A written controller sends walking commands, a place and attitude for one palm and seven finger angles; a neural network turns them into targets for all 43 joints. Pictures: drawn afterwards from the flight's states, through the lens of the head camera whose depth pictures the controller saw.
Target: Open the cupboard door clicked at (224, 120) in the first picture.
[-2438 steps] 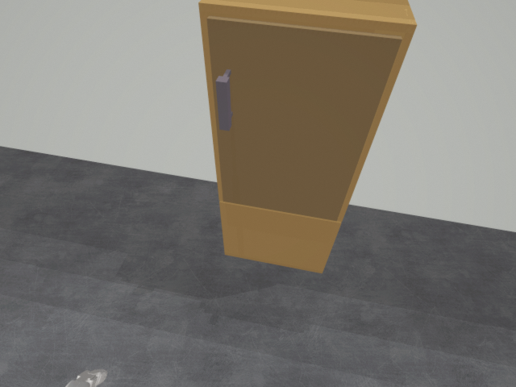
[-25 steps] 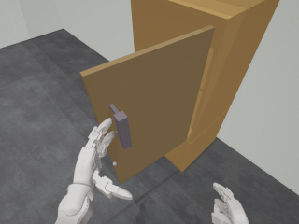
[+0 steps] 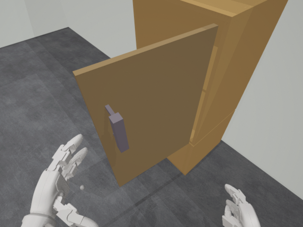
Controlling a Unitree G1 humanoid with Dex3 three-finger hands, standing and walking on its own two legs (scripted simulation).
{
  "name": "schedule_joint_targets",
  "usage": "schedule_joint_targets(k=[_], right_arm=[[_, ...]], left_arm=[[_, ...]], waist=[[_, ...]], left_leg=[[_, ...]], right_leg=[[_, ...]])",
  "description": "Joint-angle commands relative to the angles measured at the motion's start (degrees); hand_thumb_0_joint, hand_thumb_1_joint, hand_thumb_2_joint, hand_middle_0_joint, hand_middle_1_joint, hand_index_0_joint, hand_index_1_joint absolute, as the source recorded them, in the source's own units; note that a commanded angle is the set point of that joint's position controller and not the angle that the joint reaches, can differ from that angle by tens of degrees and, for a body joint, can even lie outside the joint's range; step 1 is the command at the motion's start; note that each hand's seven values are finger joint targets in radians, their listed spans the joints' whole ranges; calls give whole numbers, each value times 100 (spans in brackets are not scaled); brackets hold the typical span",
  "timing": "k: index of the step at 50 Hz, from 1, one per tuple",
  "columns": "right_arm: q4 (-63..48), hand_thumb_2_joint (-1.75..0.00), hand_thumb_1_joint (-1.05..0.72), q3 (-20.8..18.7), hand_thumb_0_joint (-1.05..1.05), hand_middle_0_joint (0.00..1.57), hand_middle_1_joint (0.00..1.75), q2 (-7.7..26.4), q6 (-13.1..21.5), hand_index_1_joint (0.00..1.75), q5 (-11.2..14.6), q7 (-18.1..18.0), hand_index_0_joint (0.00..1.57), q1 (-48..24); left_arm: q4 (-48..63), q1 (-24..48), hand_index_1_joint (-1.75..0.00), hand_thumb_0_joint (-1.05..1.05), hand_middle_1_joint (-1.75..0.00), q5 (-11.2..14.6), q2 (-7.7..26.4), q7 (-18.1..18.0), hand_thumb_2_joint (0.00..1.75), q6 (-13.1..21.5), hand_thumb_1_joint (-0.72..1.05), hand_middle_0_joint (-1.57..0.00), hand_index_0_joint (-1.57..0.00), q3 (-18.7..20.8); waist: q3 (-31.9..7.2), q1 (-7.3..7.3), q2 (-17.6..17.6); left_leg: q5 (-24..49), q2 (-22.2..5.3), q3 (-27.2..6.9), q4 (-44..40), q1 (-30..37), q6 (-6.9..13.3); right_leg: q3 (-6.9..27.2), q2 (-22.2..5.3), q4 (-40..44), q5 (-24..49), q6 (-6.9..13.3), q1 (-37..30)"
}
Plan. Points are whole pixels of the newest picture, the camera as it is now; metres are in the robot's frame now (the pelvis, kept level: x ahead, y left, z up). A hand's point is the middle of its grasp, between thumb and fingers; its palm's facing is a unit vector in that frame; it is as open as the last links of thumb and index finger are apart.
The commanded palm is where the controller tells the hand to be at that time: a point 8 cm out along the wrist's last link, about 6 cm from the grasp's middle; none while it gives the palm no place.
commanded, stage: slide the hand sideways off the handle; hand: left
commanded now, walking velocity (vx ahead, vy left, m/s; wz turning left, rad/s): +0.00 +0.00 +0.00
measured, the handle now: (116, 128) +0.34 +0.12 +0.09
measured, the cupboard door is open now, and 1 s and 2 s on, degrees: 82 82 82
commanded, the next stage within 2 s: draw the hand back to the body in 0.08 s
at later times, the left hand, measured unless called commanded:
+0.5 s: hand (63, 182) +0.19 +0.19 +0.11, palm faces -0.01 -1.00 -0.08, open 16.3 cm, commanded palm +0.15 +0.25 +0.13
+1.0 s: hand (25, 172) +0.19 +0.26 +0.15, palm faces +0.31 -0.88 -0.36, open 13.6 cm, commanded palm +0.15 +0.30 +0.17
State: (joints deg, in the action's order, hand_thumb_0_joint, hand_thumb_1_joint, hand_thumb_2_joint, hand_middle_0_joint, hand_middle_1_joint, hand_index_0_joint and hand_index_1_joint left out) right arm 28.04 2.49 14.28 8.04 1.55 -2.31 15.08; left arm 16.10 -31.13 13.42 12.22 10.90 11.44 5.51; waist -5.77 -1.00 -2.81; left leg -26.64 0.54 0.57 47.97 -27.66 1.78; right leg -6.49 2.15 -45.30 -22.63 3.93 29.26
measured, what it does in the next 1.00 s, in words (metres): stands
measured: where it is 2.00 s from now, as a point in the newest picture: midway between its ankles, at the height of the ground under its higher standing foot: outside the picture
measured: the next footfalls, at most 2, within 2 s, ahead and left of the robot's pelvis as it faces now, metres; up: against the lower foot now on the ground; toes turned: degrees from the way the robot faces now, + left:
none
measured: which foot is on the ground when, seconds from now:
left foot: down 0.00-1.00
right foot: down 0.00-1.00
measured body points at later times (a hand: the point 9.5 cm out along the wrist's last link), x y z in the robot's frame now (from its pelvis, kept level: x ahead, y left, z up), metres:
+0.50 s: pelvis -0.01 +0.01 +0.00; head -0.01 +0.00 +0.45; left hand +0.18 +0.25 +0.12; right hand +0.17 -0.20 -0.06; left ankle -0.02 +0.10 -0.70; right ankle +0.01 -0.08 -0.70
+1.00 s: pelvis +0.01 +0.03 +0.03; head -0.01 +0.02 +0.48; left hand +0.17 +0.30 +0.17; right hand +0.19 -0.18 -0.04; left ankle -0.02 +0.10 -0.70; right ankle +0.01 -0.08 -0.70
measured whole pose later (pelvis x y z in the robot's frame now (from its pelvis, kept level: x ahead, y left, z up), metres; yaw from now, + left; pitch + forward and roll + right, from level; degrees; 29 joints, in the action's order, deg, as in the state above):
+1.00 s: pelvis +0.01 +0.03 +0.03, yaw -1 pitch -2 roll -2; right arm 33.4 3.6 13.1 9.3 0.3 -4.1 13.1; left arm 24.8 -31.8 2.9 17.7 -6.2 2.4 10.7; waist -0.8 -3.6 -3.4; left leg -19.6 2.3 2.3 30.9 -9.9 4.1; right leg -4.0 1.3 -28.1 -15.0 1.2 11.7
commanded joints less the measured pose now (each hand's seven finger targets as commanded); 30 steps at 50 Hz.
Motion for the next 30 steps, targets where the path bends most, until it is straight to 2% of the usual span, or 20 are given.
schedule_joint_targets(k=[1,2,5,8,13,16,17,18,19,24,25,27,29,30], right_arm=[[-961,-90,-90,-284,0,20,30,564,409,30,34,-81,20,-489],[-934,-90,-90,-280,0,20,30,573,426,30,30,-91,20,-516],[-926,-90,-90,-261,0,20,30,592,534,30,50,-113,20,-526],[-871,-90,-90,-273,0,20,30,628,594,30,59,-139,20,-532],[-927,-90,-90,-257,0,20,30,583,647,30,83,-147,20,-610],[-934,-90,-90,-217,0,20,30,545,666,30,103,-166,20,-612],[-893,-90,-90,-219,0,20,30,551,662,30,104,-173,20,-617],[-915,-90,-90,-203,0,20,30,541,670,30,112,-178,20,-647],[-914,-90,-90,-205,0,20,30,539,673,30,123,-182,20,-656],[-887,-90,-90,-170,0,20,30,580,714,30,155,-191,20,-705],[-869,-90,-90,-165,0,20,30,588,733,30,149,-197,20,-704],[-830,-90,-90,-160,0,20,30,615,774,30,143,-215,20,-714],[-827,-90,-90,-148,0,20,30,589,846,30,150,-205,20,-703],[-802,-90,-90,-145,0,20,30,596,872,30,150,-205,20,-679]], left_arm=[[1253,196,-30,0,-30,280,759,228,30,493,-50,-15,-15,624],[1233,180,-30,0,-30,308,847,265,30,509,-50,-15,-15,706],[1240,500,-30,0,-30,399,622,375,30,593,-50,-15,-15,436],[1026,589,-30,0,-30,429,715,378,30,576,-50,-15,-15,514],[1331,681,-30,0,-30,312,960,192,30,400,-50,-15,-15,708],[1392,697,-30,0,-30,302,941,99,30,227,-50,-15,-15,722],[1324,694,-30,0,-30,316,1036,72,30,164,-50,-15,-15,858],[1306,614,-30,0,-30,350,895,89,30,108,-50,-15,-15,774],[1274,533,-30,0,-30,381,945,97,30,48,-50,-15,-15,860],[1343,556,-30,0,-30,439,920,267,30,-279,-50,-15,-15,843],[1439,603,-30,0,-30,446,997,278,30,-321,-50,-15,-15,922],[1501,718,-30,0,-30,443,1125,294,30,-373,-50,-15,-15,1015],[1725,688,-30,0,-30,467,1107,315,30,-356,-50,-15,-15,1047],[1787,715,-30,0,-30,466,1086,326,32,-347,-47,-15,-15,1022]], waist=[[-626,38,214],[-651,31,221],[-530,130,131],[-476,149,371],[-685,-30,-78],[-544,-36,-116],[-578,-55,118],[-470,-61,142],[-426,-82,220],[-230,-70,97],[-262,-77,35],[-261,-63,123],[-373,-118,-97],[-375,-97,-135]], left_leg=[[1471,62,-269,-419,-358,-69],[1468,57,-280,-374,-409,-66],[1295,57,-301,-355,-364,-58],[1107,28,-326,-327,-458,-51],[1081,14,-353,-561,-228,-44],[1104,-4,-378,-726,-95,-46],[1138,-19,-397,-749,-99,-44],[1174,-24,-401,-834,-61,-50],[1149,-25,-397,-864,-66,-52],[1269,-43,-406,-1042,161,-52],[1312,-50,-417,-1078,233,-56],[1388,-62,-442,-1113,318,-47],[1565,-67,-468,-1211,522,-92],[1629,-63,-478,-1233,607,-108]], right_leg=[[863,-287,732,1631,-296,-944],[931,-305,747,1601,-295,-994],[876,-292,794,1210,-301,-737],[894,-288,872,752,-304,-632],[784,-283,874,482,-230,-776],[651,-238,903,589,-227,-764],[654,-227,928,598,-226,-868],[580,-210,930,698,-233,-862],[584,-208,966,688,-241,-895],[478,-181,1067,888,-247,-909],[461,-173,1081,937,-242,-946],[455,-155,1128,984,-236,-1009],[365,-135,1096,1173,-217,-1060],[335,-118,1097,1242,-217,-1042]])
